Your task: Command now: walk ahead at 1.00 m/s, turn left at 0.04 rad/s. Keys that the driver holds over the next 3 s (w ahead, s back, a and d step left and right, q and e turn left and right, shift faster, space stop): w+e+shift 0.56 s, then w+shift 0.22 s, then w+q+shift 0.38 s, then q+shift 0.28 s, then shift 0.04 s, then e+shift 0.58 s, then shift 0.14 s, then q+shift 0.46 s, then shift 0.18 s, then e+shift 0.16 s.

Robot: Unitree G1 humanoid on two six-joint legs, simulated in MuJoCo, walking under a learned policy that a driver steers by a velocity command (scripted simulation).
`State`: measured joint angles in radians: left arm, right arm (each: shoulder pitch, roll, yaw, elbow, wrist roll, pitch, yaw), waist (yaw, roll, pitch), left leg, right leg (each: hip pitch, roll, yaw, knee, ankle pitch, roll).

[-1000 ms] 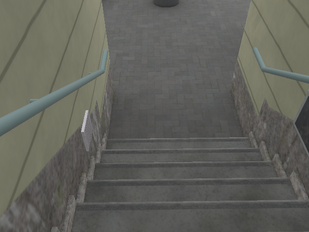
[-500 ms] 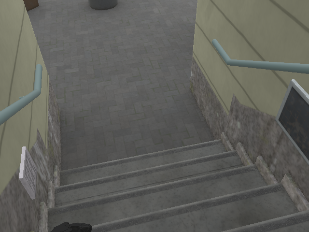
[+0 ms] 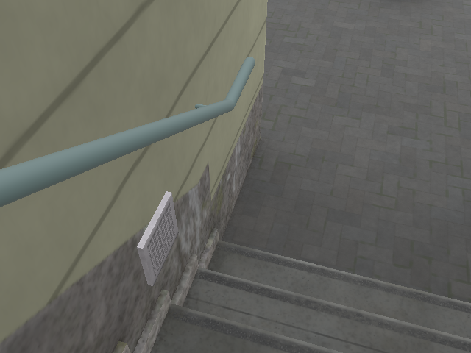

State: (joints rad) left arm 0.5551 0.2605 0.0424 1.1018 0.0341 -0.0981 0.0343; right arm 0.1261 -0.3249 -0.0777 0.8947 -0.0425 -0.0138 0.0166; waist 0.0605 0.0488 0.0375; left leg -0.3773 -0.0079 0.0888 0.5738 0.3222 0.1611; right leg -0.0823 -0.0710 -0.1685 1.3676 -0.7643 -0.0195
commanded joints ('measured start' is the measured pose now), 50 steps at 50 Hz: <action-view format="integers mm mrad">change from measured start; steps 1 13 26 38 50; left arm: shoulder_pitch -68 -147 -104 -268 18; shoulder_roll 60 -16 113 -36 110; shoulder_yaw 9 14 23 5 41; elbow -105 -138 -124 -215 -145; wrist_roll -22 -28 -6 48 20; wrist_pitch -15 65 -19 56 29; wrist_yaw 7 -80 -9 7 -24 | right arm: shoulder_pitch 575 88 -117 458 372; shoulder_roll -222 26 -15 95 -26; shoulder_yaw -49 25 17 33 23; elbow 157 78 -81 103 162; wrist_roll -31 48 -22 41 21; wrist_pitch -11 -129 -85 -133 -52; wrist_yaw -29 -57 -49 -8 -66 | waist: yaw -249 55 -73 -63 183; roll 185 81 -20 -121 -44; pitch -111 64 63 56 -38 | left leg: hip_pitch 931 -360 -210 415 -304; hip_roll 241 108 31 287 -27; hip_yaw -256 120 -156 -523 -241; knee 178 215 397 48 1290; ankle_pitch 303 -577 -92 -353 -481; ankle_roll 94 -101 -199 79 25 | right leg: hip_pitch -833 57 -433 -1143 373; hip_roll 120 120 37 118 -34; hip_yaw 301 20 753 421 241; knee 675 -567 -639 347 -1001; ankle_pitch -77 1487 765 311 1180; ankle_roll -69 -69 -305 -174 -114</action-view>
